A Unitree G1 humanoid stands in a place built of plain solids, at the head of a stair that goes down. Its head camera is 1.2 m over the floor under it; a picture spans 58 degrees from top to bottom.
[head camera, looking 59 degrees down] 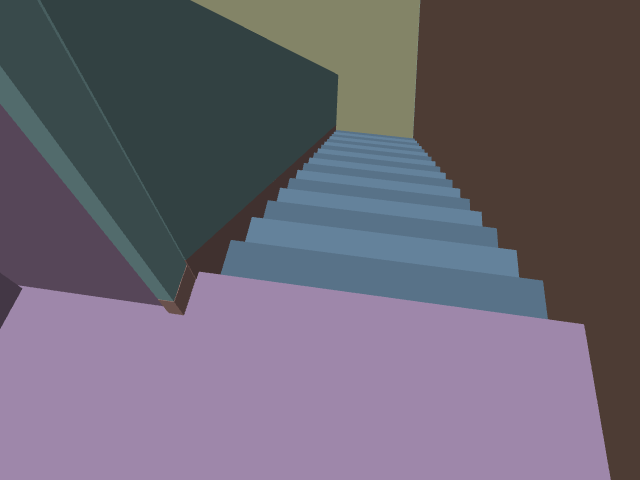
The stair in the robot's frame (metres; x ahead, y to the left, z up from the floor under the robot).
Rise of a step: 0.20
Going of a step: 0.24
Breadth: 1.16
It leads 9 degrees to the right of straight ahead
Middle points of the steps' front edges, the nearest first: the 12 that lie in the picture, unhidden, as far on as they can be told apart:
0.52 -0.19 0.00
0.76 -0.23 -0.20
1.00 -0.27 -0.40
1.24 -0.30 -0.60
1.47 -0.34 -0.80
1.71 -0.37 -1.00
1.95 -0.41 -1.20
2.19 -0.44 -1.40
2.43 -0.48 -1.60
2.66 -0.52 -1.80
2.90 -0.55 -2.00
3.14 -0.59 -2.20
